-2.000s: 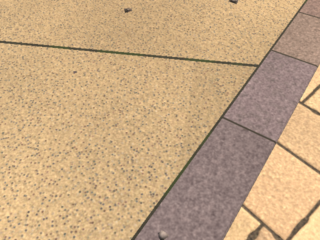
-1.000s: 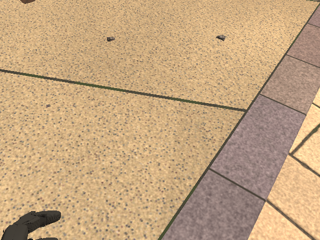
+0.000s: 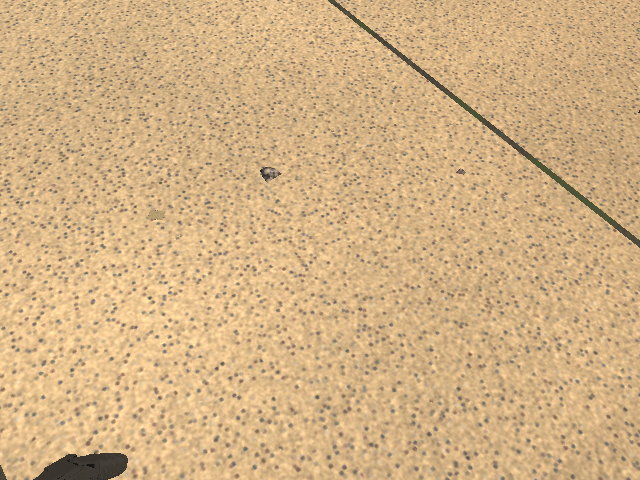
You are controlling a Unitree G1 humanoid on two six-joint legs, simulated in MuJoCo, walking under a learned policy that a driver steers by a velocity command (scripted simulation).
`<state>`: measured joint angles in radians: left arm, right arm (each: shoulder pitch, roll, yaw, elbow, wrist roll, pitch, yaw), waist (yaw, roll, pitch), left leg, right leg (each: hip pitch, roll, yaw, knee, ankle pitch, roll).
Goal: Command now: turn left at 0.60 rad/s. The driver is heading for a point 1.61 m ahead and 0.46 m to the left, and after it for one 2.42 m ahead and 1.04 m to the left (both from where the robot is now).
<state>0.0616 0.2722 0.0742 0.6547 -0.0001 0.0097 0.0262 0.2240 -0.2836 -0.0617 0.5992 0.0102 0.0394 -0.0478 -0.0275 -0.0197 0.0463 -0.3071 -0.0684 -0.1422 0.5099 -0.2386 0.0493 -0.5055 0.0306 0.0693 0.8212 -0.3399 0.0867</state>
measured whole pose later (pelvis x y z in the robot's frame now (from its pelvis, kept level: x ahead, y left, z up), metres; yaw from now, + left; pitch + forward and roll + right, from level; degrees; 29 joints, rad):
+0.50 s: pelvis +0.08 +0.02 +0.00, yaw +18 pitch +2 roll -1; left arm 0.34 0.29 0.08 0.75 -0.01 -0.06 0.01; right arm 0.18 -0.30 -0.06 0.60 0.02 0.00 0.03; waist 0.08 0.02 0.00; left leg -0.61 0.09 -0.02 0.86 -0.22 -0.03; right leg -0.05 -0.04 -0.13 0.28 -0.27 0.01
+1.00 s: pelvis +0.29 +0.19 +0.00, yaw +27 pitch +2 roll +0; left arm 0.07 0.28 0.03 0.70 -0.01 -0.08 -0.04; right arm 0.39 -0.27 -0.03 0.75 0.01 -0.08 0.00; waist -0.07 -0.06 0.02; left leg 0.04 -0.08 0.00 0.21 -0.28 0.08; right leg -0.70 -0.09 0.00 0.64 0.12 0.02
